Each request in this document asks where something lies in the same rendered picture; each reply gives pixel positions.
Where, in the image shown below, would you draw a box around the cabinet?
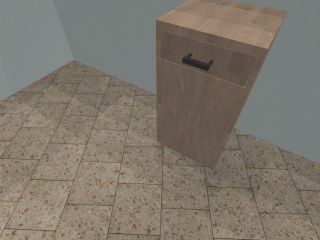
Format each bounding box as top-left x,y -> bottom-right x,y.
156,0 -> 288,170

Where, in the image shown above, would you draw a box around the handle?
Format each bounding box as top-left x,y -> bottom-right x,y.
182,53 -> 213,71

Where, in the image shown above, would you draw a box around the drawer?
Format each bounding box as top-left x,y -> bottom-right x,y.
160,30 -> 258,87

